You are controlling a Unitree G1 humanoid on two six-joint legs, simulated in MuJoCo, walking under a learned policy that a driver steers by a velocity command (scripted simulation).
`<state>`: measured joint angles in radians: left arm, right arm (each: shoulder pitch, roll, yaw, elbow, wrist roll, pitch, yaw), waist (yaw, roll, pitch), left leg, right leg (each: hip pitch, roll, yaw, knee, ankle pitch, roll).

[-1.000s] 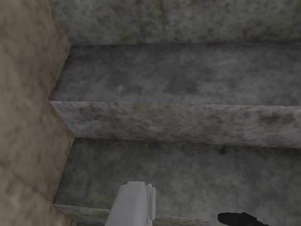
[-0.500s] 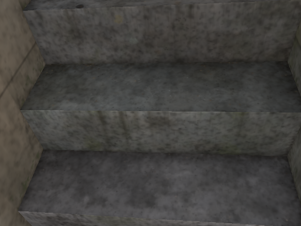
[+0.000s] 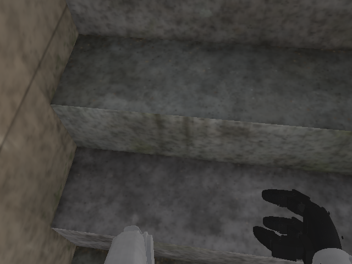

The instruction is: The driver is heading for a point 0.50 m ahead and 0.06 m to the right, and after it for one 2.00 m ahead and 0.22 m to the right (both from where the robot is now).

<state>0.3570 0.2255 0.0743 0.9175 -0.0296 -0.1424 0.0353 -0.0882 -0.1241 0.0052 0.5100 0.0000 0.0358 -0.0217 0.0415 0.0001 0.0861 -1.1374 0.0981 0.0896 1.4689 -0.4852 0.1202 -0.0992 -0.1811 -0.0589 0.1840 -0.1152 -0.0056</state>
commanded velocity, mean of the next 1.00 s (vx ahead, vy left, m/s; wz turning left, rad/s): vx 0.39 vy -0.14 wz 0.00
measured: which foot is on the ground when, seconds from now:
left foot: down 0.00-0.78, up 0.80-1.00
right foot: down 0.00-0.02, up 0.04-0.72, down 0.74-1.00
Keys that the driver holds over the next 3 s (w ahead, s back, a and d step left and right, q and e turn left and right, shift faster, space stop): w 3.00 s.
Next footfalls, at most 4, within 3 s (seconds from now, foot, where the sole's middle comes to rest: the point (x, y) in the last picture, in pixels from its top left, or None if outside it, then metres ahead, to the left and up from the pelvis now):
0.74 right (288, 227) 0.37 -0.21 -0.38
1.34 left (163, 75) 0.68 0.10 -0.17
1.90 right None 0.84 -0.23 0.04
2.48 left None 1.14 0.05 0.25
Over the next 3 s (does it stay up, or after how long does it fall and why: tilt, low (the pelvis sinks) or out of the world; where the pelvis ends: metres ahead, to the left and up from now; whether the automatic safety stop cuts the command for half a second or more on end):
stays up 1.17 -0.09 1.05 its command is cut before an obstacle after 0.1 s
